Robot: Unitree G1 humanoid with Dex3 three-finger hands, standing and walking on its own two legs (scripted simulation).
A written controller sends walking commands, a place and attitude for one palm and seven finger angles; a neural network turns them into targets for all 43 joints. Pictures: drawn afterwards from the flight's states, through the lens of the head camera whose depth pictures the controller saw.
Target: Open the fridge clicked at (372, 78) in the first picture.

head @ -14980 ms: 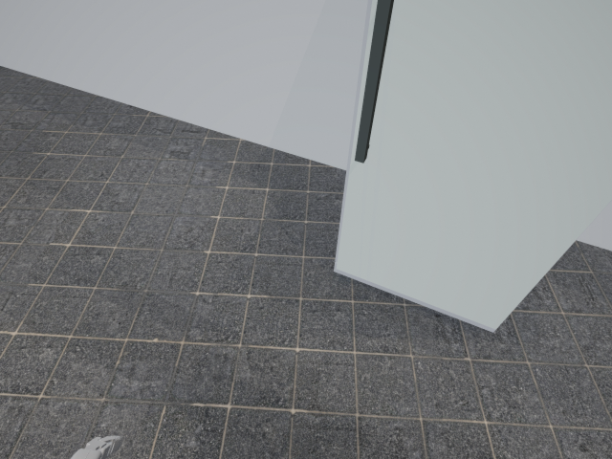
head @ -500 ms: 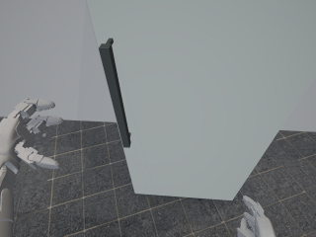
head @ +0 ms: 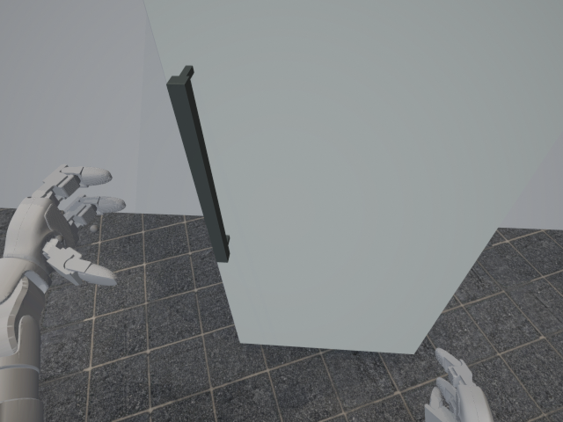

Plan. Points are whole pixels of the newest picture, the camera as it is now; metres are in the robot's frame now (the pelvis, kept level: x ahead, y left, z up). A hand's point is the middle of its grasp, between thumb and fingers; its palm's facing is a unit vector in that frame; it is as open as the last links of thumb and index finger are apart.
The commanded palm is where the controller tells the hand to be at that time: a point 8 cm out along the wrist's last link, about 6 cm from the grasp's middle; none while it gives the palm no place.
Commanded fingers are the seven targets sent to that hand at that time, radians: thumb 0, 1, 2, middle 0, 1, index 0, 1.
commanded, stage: move the hooked fingers beside the handle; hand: left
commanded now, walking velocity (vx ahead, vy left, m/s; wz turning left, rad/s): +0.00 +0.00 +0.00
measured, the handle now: (209, 182) +0.47 +0.17 +0.09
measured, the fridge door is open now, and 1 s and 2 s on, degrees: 0 0 0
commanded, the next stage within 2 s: none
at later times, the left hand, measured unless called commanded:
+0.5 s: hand (118, 207) +0.34 +0.26 +0.15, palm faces +0.05 -1.00 -0.03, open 13.9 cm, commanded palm +0.31 +0.30 +0.15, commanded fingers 0.00 -0.50 0.30 -0.30 -1.20 -0.30 -1.20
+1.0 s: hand (142, 189) +0.38 +0.24 +0.15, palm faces +0.04 -1.00 -0.02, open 13.9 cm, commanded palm +0.35 +0.29 +0.15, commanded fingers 0.00 -0.50 0.30 -0.30 -1.20 -0.30 -1.20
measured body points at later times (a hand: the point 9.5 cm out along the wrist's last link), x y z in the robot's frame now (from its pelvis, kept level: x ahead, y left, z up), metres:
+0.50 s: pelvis +0.00 +0.01 +0.00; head +0.00 +0.00 +0.45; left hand +0.33 +0.31 +0.16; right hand +0.16 -0.24 -0.09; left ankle +0.03 +0.13 -0.73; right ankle -0.03 -0.10 -0.73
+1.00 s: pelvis +0.00 +0.01 +0.00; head +0.01 +0.00 +0.45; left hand +0.37 +0.29 +0.16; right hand +0.13 -0.24 -0.10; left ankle +0.03 +0.13 -0.73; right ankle -0.03 -0.10 -0.73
